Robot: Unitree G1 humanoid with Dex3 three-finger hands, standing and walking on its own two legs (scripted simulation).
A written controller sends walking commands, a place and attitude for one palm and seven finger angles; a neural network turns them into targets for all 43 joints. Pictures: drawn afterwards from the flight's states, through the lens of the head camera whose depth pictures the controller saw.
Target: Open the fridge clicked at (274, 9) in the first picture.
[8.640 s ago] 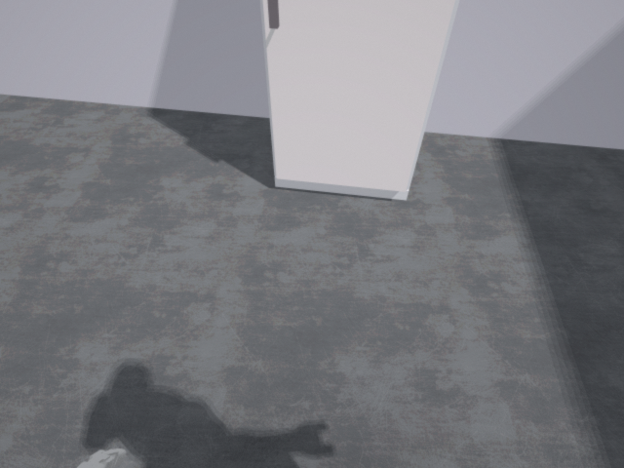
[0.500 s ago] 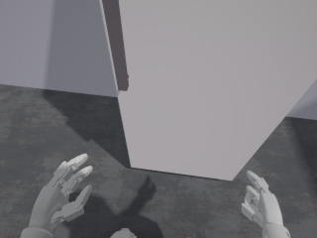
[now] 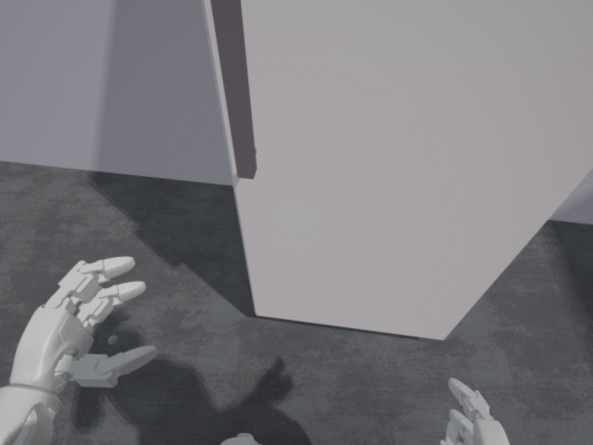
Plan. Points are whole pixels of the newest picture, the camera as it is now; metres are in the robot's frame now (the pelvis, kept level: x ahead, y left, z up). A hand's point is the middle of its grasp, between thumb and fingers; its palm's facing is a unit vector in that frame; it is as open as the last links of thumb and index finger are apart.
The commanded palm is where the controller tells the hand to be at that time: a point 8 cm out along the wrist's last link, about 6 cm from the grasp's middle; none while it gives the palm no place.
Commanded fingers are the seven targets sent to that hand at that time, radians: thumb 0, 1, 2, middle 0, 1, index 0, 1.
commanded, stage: raise the hand to about handle height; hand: left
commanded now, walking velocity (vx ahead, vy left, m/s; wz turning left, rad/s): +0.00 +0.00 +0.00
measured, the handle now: (236, 44) +0.55 +0.12 +0.26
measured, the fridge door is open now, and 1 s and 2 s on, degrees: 0 0 0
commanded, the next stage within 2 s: move the hooked fingers beside the handle in 1.22 s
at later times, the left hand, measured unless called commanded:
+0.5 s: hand (58, 284) +0.25 +0.27 +0.14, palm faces -0.01 -1.00 -0.07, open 13.8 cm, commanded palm +0.23 +0.32 +0.15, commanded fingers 0.00 -0.50 0.30 -0.30 -1.20 -0.30 -1.20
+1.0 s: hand (57, 247) +0.28 +0.27 +0.17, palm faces -0.02 -1.00 -0.07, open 14.0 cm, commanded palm +0.25 +0.31 +0.18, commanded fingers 0.00 -0.50 0.30 -0.30 -1.20 -0.30 -1.20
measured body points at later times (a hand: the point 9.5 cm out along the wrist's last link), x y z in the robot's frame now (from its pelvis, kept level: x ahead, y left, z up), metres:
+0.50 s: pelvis +0.01 +0.01 +0.02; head +0.01 +0.01 +0.47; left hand +0.25 +0.32 +0.14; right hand +0.20 -0.22 -0.03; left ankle +0.04 +0.11 -0.70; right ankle -0.01 -0.12 -0.70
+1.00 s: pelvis +0.01 -0.01 +0.03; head +0.01 -0.02 +0.48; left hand +0.27 +0.32 +0.18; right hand +0.18 -0.25 -0.04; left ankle +0.04 +0.11 -0.70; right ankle -0.01 -0.12 -0.70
